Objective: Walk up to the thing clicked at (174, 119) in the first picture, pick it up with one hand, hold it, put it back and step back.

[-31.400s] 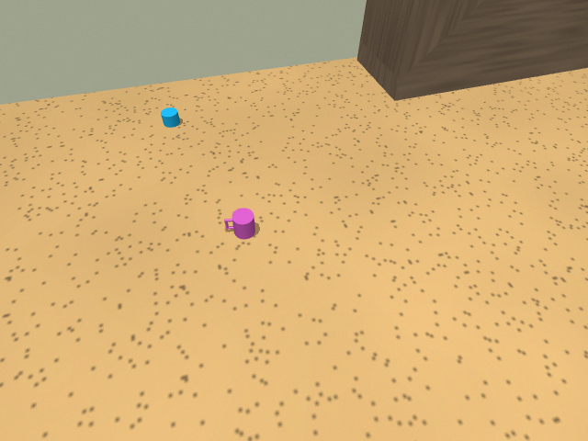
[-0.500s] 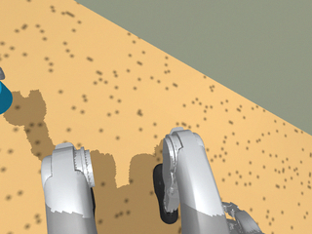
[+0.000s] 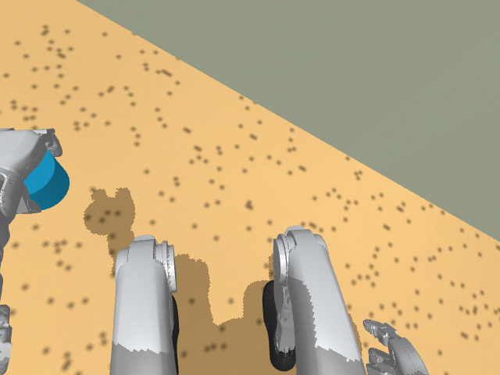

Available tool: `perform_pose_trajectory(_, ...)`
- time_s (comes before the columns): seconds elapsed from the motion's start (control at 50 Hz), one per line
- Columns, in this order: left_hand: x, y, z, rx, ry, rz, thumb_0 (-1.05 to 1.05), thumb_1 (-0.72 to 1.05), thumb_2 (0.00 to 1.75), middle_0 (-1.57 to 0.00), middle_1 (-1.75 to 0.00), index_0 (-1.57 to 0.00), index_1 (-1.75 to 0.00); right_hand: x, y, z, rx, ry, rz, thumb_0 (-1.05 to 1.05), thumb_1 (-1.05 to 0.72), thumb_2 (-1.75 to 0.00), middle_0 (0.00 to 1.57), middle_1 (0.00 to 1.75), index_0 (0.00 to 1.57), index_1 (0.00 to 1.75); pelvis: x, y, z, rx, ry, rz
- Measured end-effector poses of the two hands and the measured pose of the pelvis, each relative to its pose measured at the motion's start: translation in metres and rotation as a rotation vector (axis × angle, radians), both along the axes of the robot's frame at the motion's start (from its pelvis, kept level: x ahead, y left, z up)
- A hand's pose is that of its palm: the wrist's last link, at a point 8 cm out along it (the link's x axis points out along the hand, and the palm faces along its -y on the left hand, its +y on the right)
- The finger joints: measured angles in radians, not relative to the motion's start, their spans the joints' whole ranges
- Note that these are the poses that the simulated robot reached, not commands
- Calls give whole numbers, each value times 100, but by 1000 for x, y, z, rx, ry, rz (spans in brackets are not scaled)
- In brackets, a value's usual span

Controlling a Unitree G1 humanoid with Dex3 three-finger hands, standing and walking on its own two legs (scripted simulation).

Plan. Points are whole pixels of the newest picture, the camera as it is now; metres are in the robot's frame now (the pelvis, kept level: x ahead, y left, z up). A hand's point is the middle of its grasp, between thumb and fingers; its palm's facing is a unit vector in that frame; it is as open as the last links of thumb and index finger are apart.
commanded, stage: lift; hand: left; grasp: from above
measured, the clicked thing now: (31, 177) +0.42 +0.34 -0.15
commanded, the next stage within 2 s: hold in 1.14 s
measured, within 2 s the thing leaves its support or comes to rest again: neither
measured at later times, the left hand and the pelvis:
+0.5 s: hand out of the picture +0.35 +0.29 +0.10, palm faces -0.43 -0.13 -0.89, open 11.3 cm; pelvis +0.02 +0.00 +0.18, yaw +4 degrees
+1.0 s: hand out of the picture +0.35 +0.25 +0.22, palm faces -0.44 -0.12 -0.89, open 11.3 cm; pelvis +0.05 -0.01 +0.30, yaw +4 degrees
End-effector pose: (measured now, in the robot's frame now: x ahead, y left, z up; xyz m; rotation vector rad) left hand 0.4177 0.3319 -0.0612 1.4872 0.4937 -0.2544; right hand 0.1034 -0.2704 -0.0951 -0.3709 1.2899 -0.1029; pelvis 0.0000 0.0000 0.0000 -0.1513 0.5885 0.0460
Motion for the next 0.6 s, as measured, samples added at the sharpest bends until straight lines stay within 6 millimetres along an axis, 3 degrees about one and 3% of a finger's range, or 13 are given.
perform_pose_trajectory(0.3, -43, -19, 123, -36, -31, 3, 1, -27, 82, -43, -90, -54, -84, 49, 14, 90, 21, -146, 3, 0, -90, -89, 21, 30, 20, 30, 6, -1, 97, 36, -68, 22)
perform_pose_trajectory(0.46, -62, -38, 201, -47, -33, 6, 1, -27, 82, -43, -90, -54, -84, 59, 21, 152, 42, -211, -25, 0, -90, -89, 21, 30, 20, 30, 14, -2, 160, 67, -152, 27)
perform_pose_trajectory(0.6, -69, -50, 252, -42, -14, 15, 1, -27, 82, -42, -90, -53, -84, 59, 20, 201, 54, -252, -49, 0, -90, -89, 21, 30, 20, 30, 24, -5, 210, 90, -228, 29)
